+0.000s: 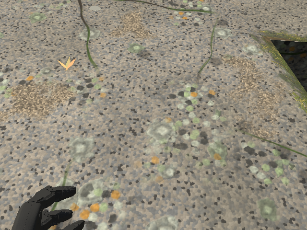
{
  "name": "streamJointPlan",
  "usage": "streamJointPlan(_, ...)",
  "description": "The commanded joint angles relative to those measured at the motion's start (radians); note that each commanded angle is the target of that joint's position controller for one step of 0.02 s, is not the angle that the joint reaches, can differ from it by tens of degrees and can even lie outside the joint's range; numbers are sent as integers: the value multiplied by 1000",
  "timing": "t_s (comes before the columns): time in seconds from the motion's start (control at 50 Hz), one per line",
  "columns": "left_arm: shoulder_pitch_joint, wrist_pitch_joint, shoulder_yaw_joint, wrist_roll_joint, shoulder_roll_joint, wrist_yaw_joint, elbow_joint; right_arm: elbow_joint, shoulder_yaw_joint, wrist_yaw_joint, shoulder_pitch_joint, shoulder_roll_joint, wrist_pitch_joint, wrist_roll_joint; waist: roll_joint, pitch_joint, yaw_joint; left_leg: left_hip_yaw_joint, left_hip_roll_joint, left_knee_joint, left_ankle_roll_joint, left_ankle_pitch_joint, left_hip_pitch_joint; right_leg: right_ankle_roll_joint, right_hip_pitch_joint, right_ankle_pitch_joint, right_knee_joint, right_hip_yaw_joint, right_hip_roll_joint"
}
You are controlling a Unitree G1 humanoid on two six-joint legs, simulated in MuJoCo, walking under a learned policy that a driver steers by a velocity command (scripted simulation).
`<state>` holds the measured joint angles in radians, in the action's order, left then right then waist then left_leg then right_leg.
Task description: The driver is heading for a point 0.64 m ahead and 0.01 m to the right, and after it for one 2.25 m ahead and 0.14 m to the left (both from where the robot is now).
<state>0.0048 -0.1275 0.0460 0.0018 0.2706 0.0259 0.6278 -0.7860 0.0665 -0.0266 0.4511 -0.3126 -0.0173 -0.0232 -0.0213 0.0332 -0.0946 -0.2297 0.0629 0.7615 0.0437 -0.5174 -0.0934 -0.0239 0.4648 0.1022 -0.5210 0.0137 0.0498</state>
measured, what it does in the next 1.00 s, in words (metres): walks ahead: left foot, then right foot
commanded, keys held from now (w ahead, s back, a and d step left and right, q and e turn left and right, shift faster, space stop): w+q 0.24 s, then w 0.14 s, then w+e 0.62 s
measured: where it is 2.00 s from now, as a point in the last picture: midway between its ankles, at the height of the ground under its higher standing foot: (137, 106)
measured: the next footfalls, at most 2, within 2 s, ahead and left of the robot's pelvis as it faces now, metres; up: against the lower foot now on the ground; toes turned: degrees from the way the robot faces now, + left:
left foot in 0.44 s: +0.39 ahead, +0.20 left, +0.00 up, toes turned +15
right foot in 1.00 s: +0.70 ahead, -0.01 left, +0.00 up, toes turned -5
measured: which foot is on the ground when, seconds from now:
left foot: up 0.00-0.42, down 0.44-0.98, up 1.00-1.00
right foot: down 0.00-0.46, up 0.48-0.98, down 1.00-1.00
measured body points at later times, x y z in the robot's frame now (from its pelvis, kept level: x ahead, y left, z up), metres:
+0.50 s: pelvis +0.27 +0.07 +0.00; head +0.31 +0.09 +0.45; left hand +0.21 +0.35 -0.14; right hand +0.55 -0.11 -0.07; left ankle +0.35 +0.18 -0.72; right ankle +0.12 -0.12 -0.67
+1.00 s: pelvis +0.55 +0.08 -0.01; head +0.59 +0.07 +0.44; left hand +0.76 +0.32 -0.09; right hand +0.57 -0.22 -0.13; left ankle +0.36 +0.19 -0.71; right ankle +0.66 -0.01 -0.72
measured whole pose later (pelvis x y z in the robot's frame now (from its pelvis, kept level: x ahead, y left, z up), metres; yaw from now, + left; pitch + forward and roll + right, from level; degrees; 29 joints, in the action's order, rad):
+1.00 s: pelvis +0.55 +0.08 -0.01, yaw -2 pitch +1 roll +2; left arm -0.07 -0.03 0.05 -0.03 0.27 0.06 0.71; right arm -0.82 0.08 -0.02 0.33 -0.30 -0.04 -0.02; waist 0.02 0.05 -0.04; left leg 0.29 -0.07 0.50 -0.04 -0.49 0.08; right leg -0.11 0.51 0.13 -0.61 -0.06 0.00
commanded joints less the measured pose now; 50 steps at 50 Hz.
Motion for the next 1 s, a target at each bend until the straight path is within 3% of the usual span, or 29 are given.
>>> streamJointPlan(0.02, -313, 11, 59, -6, 148, -11, 12, 108, 13, 4, 21, -129, -28, -30, 208, -265, 168, 31, -67, 568, -35, 6, -674, -219, -784, 403, 227, 682, -444)
streamJointPlan(0.04, -261, 20, 50, -5, 118, -16, 14, 125, 19, 4, -73, -151, -25, -20, 118, -147, 166, 79, -107, 546, -39, 93, -661, -183, -634, 306, 237, 508, -398)
streamJointPlan(0.06, -226, 24, 43, 0, 103, -16, 25, 137, 20, 6, -120, -135, -24, -5, 78, -74, 145, 93, -137, 506, -41, 144, -629, -169, -505, 179, 264, 399, -353)
streamJointPlan(0.08, -204, 22, 38, 9, 87, -17, 35, 144, 23, 12, -133, -119, -20, 0, 95, -40, 120, 92, -165, 466, -40, 177, -592, -160, -424, 104, 292, 315, -318)
streamJointPlan(0.12, -188, 12, 41, 7, 89, -17, 54, 151, 15, 20, -120, -70, -6, -9, 126, -21, 95, 113, -188, 427, -42, 197, -545, -168, -341, 39, 345, 214, -298)
streamJointPlan(0.16, -186, 2, 50, -1, 113, -17, 76, 174, 6, 23, -157, -45, 2, -4, 105, 8, 89, 122, -202, 362, -53, 227, -576, -186, -313, -25, 384, 145, -311)
streamJointPlan(0.22, -186, 3, 59, 0, 149, -19, 96, 195, -1, 35, -212, -40, -5, 2, 79, 15, 99, 133, -207, 217, -60, 380, -596, -186, -340, -115, 399, 34, -301)
streamJointPlan(0.28, -221, 12, 60, -9, 171, -18, 120, 219, -14, 54, -317, -18, -23, 3, 53, 33, 142, 184, -178, 15, -42, 519, -530, -160, -345, -157, 395, -63, -271)
streamJointPlan(0.36, -305, 33, 68, -33, 215, -13, 167, 268, -16, 71, -427, -29, -31, 1, 53, 64, 165, 217, -143, -135, -1, 471, -518, -145, -461, -189, 375, -78, -319)
streamJointPlan(0.4, -322, 50, 71, -43, 239, -14, 187, 279, -4, 73, -418, -57, -31, 10, 72, 39, 133, 250, -102, -182, 30, 371, -448, -132, -518, -408, 288, -82, -337)
streamJointPlan(0.42, -319, 58, 68, -45, 247, -16, 196, 264, 13, 70, -338, -86, -31, 14, 83, -19, 71, 277, -70, -216, 52, 359, -315, -115, -515, -572, 171, -98, -324)
streamJointPlan(0.44, -322, 64, 55, -43, 227, -18, 203, 216, 39, 62, -180, -131, -30, 15, 77, -110, -15, 300, -38, -255, 80, 409, -75, -87, -440, -638, -17, -132, -282)
streamJointPlan(0.46, -331, 58, 27, -19, 171, -19, 184, 181, 65, 45, -8, -208, -22, 22, 0, -244, -84, 133, -187, -206, 129, 471, 249, -46, -213, -363, -312, -139, -231)
streamJointPlan(0.48, -451, 42, -15, -10, 42, -6, 159, 179, 72, 38, 4, -295, -23, 31, -257, -406, 8, -379, -469, -317, 291, 276, 509, 16, 132, 442, -676, -72, -45)
streamJointPlan(0.5, -366, 29, 15, -41, 162, -4, 180, 197, 47, 42, 12, -195, -33, 33, -122, -433, -59, -457, -476, -405, 271, 239, 468, 8, 194, 497, -788, 108, -51)
streamJointPlan(0.52, -280, 25, 29, -67, 195, -2, 141, 180, 34, 44, -37, -162, -41, 34, -112, -265, -46, -278, -443, -419, 227, 313, 358, 1, 276, 426, -802, 95, -92)
streamJointPlan(0.54, -251, 24, 24, -57, 174, -9, 134, 171, 27, 45, -95, -136, -48, 29, -71, -179, -6, -156, -400, -435, 200, 407, 234, 2, 264, 338, -743, 75, -139)
streamJointPlan(0.56, -244, 30, 27, -37, 166, -13, 138, 167, 20, 48, -149, -103, -54, 30, -68, -123, 28, -68, -364, -465, 183, 466, 132, 10, 231, 276, -691, 70, -167)
streamJointPlan(0.6, -307, 61, 28, -39, 134, -14, 165, 164, 14, 48, -202, -66, -74, 39, -82, -100, 82, 32, -335, -546, 176, 486, 12, 24, 121, 190, -662, 78, -191)
streamJointPlan(0.66, -287, 91, 22, -35, 89, -20, 160, 131, 22, 42, -224, -70, -99, 39, -46, -31, 105, 148, -333, -623, 177, 536, -49, 45, 153, 113, -597, 91, -193)
streamJointPlan(0.74, -196, 87, 17, -26, 71, -7, 131, 97, 30, 25, -213, -87, -99, 42, -33, 18, 85, 296, -298, -651, 143, 561, -15, 49, 197, -99, -368, 82, -178)
streamJointPlan(0.84, -39, 81, 2, -21, 53, 24, 67, 48, 48, 15, -145, -129, -78, 23, -5, 76, 24, 387, -332, -642, 125, 590, 86, 13, 210, -155, -160, -4, -158)
streamJointPlan(0.9, -2, 82, 7, -22, 68, 41, 28, 28, 57, 12, -131, -150, -53, 8, -19, 74, 31, 416, -357, -562, 104, 749, 192, -29, 220, -47, -111, -49, -132)
streamJointPlan(0.94, -56, 87, 25, -25, 100, 44, 22, 32, 65, 4, -150, -180, -36, 2, -56, 7, 78, 441, -355, -420, 80, 1098, 225, -69, 104, 55, -118, -111, -65)
streamJointPlan(0.96, -152, 91, 44, -29, 132, 41, 39, 36, 66, 0, -163, -188, -26, 0, -67, -52, 135, 455, -340, -278, 64, 1225, 212, -95, -18, 91, -115, -136, -21)
streamJointPlan(0.98, -308, 94, 76, -32, 183, 29, 77, 42, 60, -3, -179, -180, -20, -5, -48, -135, 224, 479, -300, -65, 29, 1198, 122, -133, -250, 44, -53, -134, 23)
streamJointPlan(1.0, -447, 108, 110, -33, 274, 7, 106, 59, 40, -6, -155, -134, -30, 19, 77, -222, 268, 476, -250, 249, -23, 823, -129, -193, -545, 29, -27, 90, -99)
